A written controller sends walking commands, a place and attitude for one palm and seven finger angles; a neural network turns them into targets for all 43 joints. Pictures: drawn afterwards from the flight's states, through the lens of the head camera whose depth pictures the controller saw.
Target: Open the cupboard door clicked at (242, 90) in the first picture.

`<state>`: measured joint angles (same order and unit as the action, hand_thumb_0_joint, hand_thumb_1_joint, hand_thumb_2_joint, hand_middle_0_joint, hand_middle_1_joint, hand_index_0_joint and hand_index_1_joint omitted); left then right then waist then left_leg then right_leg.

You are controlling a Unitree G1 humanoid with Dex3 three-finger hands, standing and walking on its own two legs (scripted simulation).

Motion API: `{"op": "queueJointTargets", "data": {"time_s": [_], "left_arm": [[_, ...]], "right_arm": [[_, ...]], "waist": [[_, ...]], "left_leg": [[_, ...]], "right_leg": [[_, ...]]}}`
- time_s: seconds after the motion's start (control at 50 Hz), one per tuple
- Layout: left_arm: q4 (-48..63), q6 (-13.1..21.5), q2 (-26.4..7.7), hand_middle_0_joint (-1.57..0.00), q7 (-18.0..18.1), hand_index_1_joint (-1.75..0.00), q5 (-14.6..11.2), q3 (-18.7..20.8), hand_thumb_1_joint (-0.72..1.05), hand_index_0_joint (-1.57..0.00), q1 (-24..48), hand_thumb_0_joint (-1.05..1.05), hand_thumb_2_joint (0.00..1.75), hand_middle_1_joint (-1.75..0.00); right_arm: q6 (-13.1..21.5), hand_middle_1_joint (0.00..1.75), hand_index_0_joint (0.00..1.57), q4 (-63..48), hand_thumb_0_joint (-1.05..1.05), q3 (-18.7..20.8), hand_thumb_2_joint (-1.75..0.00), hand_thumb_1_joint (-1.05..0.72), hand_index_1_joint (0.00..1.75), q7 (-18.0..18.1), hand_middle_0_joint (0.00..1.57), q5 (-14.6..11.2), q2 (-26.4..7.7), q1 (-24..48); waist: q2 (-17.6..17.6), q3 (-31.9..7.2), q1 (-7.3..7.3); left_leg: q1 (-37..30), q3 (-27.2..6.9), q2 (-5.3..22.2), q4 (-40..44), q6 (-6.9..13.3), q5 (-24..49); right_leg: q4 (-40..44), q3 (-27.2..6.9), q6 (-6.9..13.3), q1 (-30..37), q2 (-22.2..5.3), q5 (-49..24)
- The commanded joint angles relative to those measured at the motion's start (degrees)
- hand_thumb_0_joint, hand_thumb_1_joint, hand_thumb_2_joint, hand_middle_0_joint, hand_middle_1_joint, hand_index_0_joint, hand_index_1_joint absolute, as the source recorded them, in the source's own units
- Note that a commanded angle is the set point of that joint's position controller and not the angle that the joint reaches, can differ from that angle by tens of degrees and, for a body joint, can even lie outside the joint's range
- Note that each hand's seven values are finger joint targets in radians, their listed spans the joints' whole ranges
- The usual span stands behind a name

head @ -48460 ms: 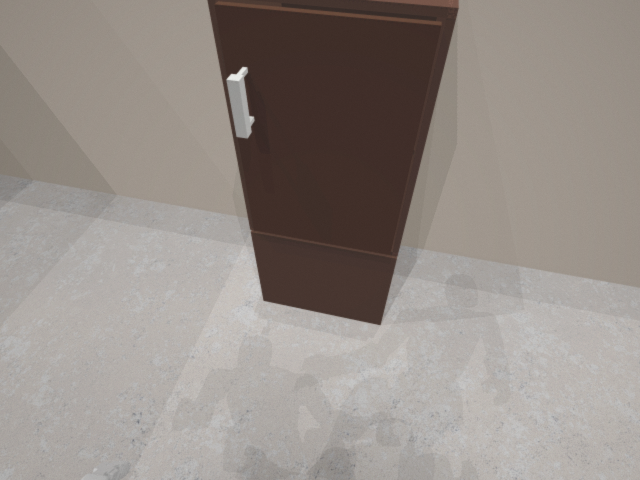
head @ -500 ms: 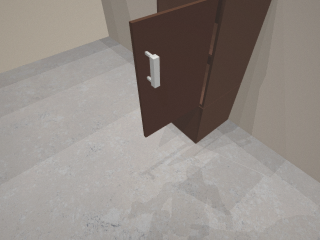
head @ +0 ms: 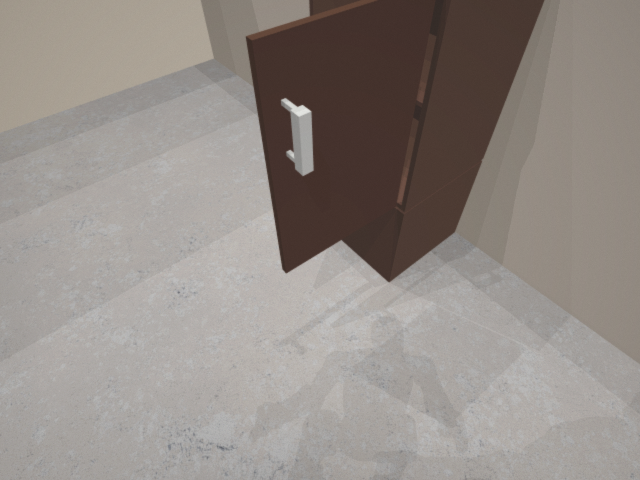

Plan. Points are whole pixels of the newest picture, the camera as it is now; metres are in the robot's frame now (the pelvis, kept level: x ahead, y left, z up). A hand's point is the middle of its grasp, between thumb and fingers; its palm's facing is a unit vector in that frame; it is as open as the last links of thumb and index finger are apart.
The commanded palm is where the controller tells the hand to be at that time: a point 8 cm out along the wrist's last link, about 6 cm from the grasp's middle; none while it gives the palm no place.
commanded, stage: look to check the result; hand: left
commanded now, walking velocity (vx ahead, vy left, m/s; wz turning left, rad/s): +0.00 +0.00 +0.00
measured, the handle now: (295, 136) +0.65 +0.08 +0.06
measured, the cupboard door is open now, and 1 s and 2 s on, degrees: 88 88 88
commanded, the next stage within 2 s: stand and wait in 0.06 s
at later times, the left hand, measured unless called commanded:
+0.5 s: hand out of the picture +0.09 +0.23 -0.16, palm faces -0.04 -0.94 -0.33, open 7.4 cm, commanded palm none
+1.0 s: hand out of the picture +0.08 +0.24 -0.16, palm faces -0.05 -0.94 -0.33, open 7.4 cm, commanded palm none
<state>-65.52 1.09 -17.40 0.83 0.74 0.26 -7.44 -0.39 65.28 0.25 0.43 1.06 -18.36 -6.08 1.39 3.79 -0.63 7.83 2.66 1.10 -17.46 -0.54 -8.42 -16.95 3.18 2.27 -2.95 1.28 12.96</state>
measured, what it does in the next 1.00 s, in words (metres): stands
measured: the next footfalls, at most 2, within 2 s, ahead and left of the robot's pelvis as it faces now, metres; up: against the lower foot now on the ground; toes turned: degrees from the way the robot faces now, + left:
none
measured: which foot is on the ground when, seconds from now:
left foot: down 0.00-1.00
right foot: down 0.00-1.00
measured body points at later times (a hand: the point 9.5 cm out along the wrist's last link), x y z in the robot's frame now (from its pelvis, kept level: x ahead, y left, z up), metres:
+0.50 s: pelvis +0.01 +0.00 +0.00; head +0.03 -0.01 +0.45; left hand +0.09 +0.28 -0.13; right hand +0.07 -0.29 -0.15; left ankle +0.01 +0.12 -0.75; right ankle -0.04 -0.09 -0.75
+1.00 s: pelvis +0.01 +0.00 +0.00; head +0.03 -0.01 +0.45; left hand +0.08 +0.29 -0.14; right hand +0.06 -0.28 -0.15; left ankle +0.01 +0.12 -0.75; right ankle -0.04 -0.09 -0.75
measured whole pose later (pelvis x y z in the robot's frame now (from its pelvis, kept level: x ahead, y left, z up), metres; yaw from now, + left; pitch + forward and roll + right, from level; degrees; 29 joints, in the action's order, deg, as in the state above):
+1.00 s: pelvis +0.01 +0.00 +0.00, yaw -1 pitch -1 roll +0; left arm -65.0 1.2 -17.0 0.9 0.7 0.1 -7.6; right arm -0.1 65.4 0.2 0.7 1.0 -17.5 -6.9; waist 0.6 3.1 -0.9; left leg 6.3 3.6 1.0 -16.6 -0.4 -9.2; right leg -15.8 2.2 2.0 -1.6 1.2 13.2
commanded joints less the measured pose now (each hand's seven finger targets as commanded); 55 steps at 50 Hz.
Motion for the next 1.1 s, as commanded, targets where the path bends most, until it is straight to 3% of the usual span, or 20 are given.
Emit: {"op": "queueJointTargets", "data": {"time_s": [0.0, 0.1, 0.42, 0.88, 0.92, 1.08], "left_arm": [[3.1, 1.1, -11.7, -0.2, 0.6, -0.3, -0.4, 2.3, 0.9, -0.2, 1.3, 0.0, 0.9, -0.3], [3.2, 1.1, -11.5, -0.2, 0.7, -0.3, -0.3, 2.3, 0.9, -0.2, 1.2, 0.0, 0.9, -0.3], [3.9, 1.2, -11.3, -0.2, 0.8, -0.3, -0.2, 2.6, 0.9, -0.2, 0.8, 0.0, 0.9, -0.3], [3.4, 1.0, -11.0, -0.2, 0.6, -0.3, -0.4, 2.1, 0.9, -0.2, 0.8, 0.0, 0.9, -0.3], [3.4, 1.1, -11.1, -0.2, 0.6, -0.3, -0.3, 2.2, 0.9, -0.2, 0.5, 0.0, 0.9, -0.3], [3.4, 1.1, -11.2, -0.2, 0.6, -0.3, -0.3, 2.1, 0.9, -0.2, 0.8, 0.0, 0.9, -0.3]], "right_arm": [[1.0, 0.3, 0.2, -3.0, 0.0, 2.0, -0.9, -0.9, 0.3, 0.8, 0.2, -0.3, -10.1, 1.3], [1.1, 0.3, 0.2, -3.0, 0.0, 1.9, -0.9, -0.9, 0.3, 0.8, 0.2, -0.3, -9.7, 1.3], [1.3, 0.3, 0.2, -3.3, 0.0, 2.0, -0.9, -0.9, 0.3, 1.1, 0.2, -0.3, -9.5, 0.8], [1.3, 0.3, 0.2, -2.8, 0.0, 1.9, -0.9, -0.9, 0.3, 1.0, 0.2, -0.3, -9.6, 0.4], [1.3, 0.3, 0.2, -3.0, 0.0, 1.9, -0.9, -0.9, 0.3, 1.0, 0.2, -0.4, -9.6, 0.3], [1.4, 0.3, 0.2, -2.8, 0.0, 1.9, -0.9, -0.9, 0.3, 1.1, 0.2, -0.3, -9.6, 0.4]], "waist": [[-1.7, -5.9, -0.08], [-1.9, -4.6, 0.0], [-1.8, -5.9, 0.14], [-1.0, -4.7, 0.03], [-2.2, -4.7, 0.14], [-1.5, -5.3, -0.04]], "left_leg": [[-5.6, -5.8, 6.7, 0.3, 1.8, 10.5], [-5.2, -5.8, 6.6, 0.6, 1.7, 10.9], [-6.4, -5.1, 6.9, -0.1, 1.8, 14.3], [-6.3, -5.5, 7.0, 1.2, 1.7, 11.7], [-6.4, -5.5, 7.0, 1.4, 1.8, 11.0], [-6.6, -5.5, 7.1, 1.3, 1.7, 12.2]], "right_leg": [[2.8, -6.9, 0.4, -2.2, -9.3, -15.9], [2.7, -6.8, 0.3, -2.3, -9.2, -16.7], [2.1, -6.8, 0.3, -1.1, -9.1, -21.1], [3.2, -7.1, 0.4, -2.0, -9.1, -15.9], [3.5, -7.1, 0.3, -2.3, -8.8, -14.9], [3.2, -7.1, 0.4, -1.8, -9.1, -16.6]]}}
